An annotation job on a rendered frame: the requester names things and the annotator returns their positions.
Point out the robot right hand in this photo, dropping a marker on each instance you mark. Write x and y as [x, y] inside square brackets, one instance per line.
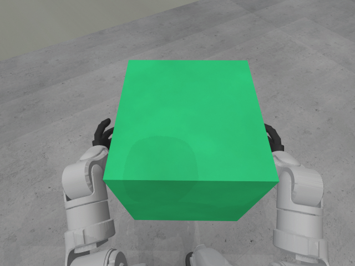
[275, 140]

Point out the robot right thigh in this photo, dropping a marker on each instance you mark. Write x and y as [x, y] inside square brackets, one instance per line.
[208, 257]

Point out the left robot forearm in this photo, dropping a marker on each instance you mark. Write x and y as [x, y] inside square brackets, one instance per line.
[85, 198]

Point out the robot left hand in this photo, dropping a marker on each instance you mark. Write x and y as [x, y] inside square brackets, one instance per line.
[101, 137]

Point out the left robot upper arm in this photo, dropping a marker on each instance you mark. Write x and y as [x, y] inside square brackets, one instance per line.
[109, 257]

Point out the robot right shin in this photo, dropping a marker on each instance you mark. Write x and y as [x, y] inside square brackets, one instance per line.
[202, 246]

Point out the right robot forearm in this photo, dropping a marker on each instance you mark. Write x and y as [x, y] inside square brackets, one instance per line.
[298, 232]

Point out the carton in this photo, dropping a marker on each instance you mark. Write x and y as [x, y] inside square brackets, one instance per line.
[189, 142]

